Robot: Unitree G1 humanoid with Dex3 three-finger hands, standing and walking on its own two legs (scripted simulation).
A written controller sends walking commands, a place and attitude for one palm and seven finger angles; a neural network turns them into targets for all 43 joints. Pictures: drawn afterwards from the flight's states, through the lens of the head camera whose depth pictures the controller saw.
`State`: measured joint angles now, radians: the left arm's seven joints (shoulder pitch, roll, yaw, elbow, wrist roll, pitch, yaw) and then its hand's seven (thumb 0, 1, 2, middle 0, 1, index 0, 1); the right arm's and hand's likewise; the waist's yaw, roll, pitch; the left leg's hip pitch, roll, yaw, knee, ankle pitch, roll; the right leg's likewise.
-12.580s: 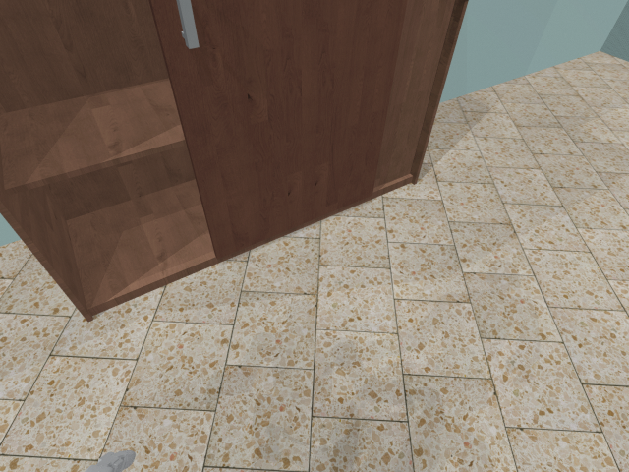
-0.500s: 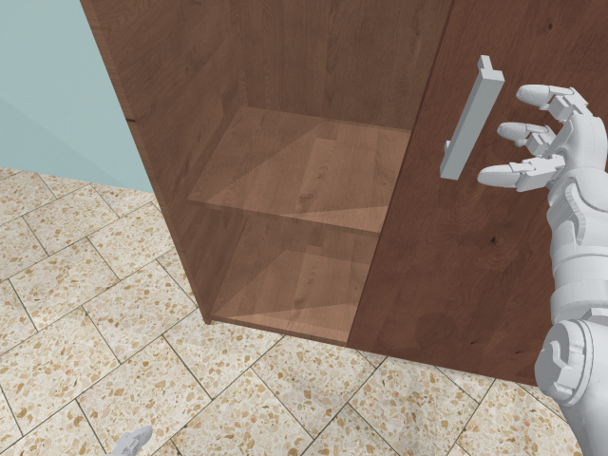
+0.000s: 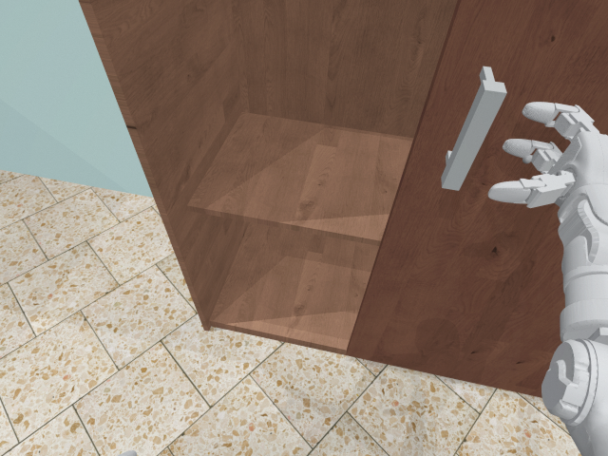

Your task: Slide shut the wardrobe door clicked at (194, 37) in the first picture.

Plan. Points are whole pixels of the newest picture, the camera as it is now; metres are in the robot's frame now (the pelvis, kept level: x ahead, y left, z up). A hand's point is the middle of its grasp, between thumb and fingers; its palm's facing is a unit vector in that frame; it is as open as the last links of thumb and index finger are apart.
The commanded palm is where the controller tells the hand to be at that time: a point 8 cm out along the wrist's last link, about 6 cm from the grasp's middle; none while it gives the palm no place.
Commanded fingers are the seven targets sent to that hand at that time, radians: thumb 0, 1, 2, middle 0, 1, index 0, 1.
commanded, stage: feel for the door with the fingertips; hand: right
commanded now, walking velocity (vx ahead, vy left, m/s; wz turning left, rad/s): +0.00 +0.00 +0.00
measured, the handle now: (467, 130) +0.52 -0.15 +0.19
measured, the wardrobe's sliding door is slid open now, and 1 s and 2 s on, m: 0.48 0.48 0.48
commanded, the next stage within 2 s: slide the fingers in behind the handle in 0.74 s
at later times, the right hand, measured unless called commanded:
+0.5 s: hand (513, 149) +0.46 -0.19 +0.21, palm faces +0.14 +0.99 +0.00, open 14.0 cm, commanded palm +0.44 -0.23 +0.19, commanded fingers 0.00 0.50 -0.30 0.30 1.20 0.30 1.20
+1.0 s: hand (505, 149) +0.48 -0.19 +0.20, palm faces +0.10 +0.99 +0.00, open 13.6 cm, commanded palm +0.45 -0.23 +0.19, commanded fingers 0.00 0.50 -0.30 0.30 1.20 0.30 1.20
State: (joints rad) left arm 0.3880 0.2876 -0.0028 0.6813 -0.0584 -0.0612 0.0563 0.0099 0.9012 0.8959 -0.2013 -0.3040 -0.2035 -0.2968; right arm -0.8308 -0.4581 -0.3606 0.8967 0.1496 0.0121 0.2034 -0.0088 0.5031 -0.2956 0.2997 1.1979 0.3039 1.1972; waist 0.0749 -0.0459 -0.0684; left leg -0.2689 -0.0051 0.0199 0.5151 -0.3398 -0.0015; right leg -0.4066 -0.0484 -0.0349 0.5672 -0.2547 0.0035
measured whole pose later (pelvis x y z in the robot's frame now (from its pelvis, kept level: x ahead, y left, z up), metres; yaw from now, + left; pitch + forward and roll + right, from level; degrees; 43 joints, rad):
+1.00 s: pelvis -0.02 +0.00 +0.00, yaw +0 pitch +7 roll +1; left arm 0.41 0.28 -0.01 0.72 -0.03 -0.09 0.04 0.01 0.90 0.90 -0.20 -0.30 -0.20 -0.30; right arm -1.01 -0.46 -0.36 1.12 0.09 -0.08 0.12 -0.01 0.50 -0.30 0.36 1.25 0.36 1.24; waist 0.11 -0.04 -0.05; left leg -0.34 -0.01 0.02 0.55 -0.33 0.00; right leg -0.47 -0.05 -0.03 0.59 -0.24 0.00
